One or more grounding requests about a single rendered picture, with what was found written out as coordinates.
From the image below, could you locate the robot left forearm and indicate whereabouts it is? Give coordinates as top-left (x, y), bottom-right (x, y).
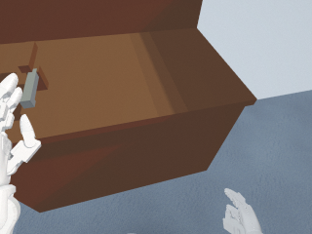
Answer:
top-left (0, 184), bottom-right (20, 234)

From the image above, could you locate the tap lever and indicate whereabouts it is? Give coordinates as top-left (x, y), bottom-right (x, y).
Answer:
top-left (19, 68), bottom-right (39, 109)

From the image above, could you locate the robot left hand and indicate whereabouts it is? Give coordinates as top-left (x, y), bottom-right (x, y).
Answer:
top-left (0, 73), bottom-right (41, 186)

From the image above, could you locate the robot right hand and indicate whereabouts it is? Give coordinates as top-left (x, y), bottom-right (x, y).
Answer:
top-left (222, 188), bottom-right (262, 234)

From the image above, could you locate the counter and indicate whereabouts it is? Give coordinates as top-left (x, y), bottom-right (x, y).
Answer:
top-left (0, 0), bottom-right (257, 213)

